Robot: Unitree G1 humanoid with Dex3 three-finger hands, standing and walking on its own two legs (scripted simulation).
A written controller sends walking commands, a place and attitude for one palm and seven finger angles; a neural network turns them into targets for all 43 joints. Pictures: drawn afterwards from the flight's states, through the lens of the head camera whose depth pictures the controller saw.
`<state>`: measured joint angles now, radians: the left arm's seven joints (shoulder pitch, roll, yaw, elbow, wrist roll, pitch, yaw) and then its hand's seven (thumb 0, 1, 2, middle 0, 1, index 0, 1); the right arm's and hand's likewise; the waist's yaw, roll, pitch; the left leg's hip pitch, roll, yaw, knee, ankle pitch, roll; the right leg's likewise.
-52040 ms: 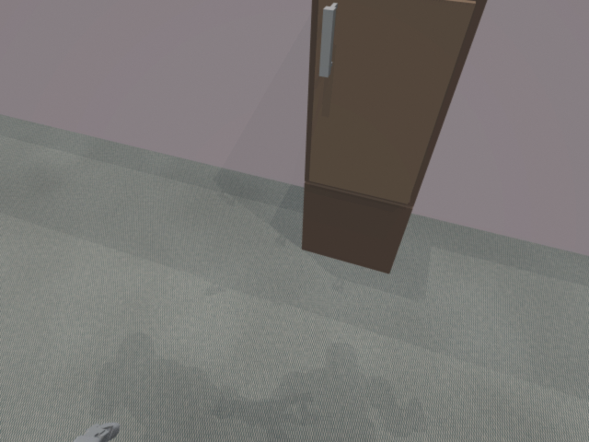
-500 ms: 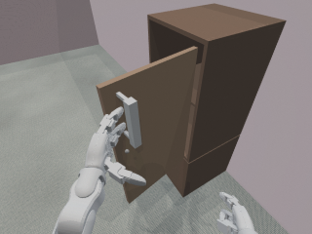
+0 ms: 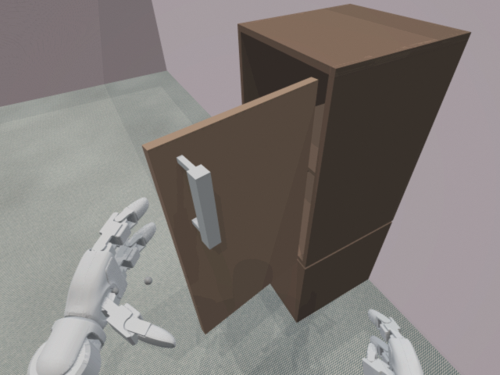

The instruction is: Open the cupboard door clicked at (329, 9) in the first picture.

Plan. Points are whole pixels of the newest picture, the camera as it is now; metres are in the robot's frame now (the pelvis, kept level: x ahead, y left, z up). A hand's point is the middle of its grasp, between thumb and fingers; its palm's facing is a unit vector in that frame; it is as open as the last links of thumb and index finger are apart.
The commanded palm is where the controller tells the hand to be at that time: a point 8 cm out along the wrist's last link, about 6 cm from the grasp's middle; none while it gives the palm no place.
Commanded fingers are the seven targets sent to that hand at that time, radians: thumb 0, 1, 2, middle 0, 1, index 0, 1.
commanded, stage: slide the hand sideways off the handle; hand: left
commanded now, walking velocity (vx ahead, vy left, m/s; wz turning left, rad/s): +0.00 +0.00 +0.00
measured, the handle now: (198, 202) +0.33 +0.12 +0.14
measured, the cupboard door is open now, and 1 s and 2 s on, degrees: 100 100 100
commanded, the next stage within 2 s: draw the hand back to the body in 0.14 s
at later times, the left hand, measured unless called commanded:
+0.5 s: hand (109, 286) +0.19 +0.20 +0.14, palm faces +0.04 -1.00 -0.08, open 16.3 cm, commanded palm +0.15 +0.25 +0.15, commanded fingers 0.00 -0.50 0.30 -0.15 -0.30 -0.15 -0.30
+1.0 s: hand (69, 285) +0.18 +0.25 +0.14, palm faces +0.34 -0.88 -0.32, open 14.3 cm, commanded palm +0.14 +0.29 +0.16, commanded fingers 0.00 0.17 0.58 -0.17 -0.30 -0.17 -0.30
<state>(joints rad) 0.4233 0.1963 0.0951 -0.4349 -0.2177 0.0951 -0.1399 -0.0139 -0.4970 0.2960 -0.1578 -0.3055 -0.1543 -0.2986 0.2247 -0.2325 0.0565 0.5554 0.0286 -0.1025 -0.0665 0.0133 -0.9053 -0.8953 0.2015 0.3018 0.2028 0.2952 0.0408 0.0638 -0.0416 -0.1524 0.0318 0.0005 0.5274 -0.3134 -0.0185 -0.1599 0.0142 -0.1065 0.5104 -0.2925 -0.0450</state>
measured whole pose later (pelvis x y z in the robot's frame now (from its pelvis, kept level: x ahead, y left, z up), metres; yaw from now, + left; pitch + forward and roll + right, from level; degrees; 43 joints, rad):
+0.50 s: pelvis -0.01 +0.02 +0.00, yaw +0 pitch -3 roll -1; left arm 0.41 0.25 0.20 -0.40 -0.28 0.07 -0.21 -0.01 -0.50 0.30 -0.16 -0.31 -0.16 -0.30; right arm 0.23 -0.23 0.07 0.59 0.04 -0.23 -0.08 0.01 -0.90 -0.90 0.20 0.30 0.20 0.30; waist 0.04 0.06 -0.03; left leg -0.19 0.02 0.00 0.56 -0.32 0.00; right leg -0.18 0.00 -0.11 0.52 -0.28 -0.03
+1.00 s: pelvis -0.01 +0.03 +0.01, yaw +0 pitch -4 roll -1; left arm 0.50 0.27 0.19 -0.46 -0.05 -0.05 0.10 -0.01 -0.16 0.44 -0.17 -0.31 -0.17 -0.30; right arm 0.22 -0.22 0.06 0.62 -0.01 -0.18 -0.08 0.01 -0.90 -0.90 0.20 0.30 0.20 0.30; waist 0.06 0.06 0.02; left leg -0.12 0.00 0.01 0.47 -0.27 0.02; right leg -0.12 -0.02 -0.09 0.44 -0.24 -0.01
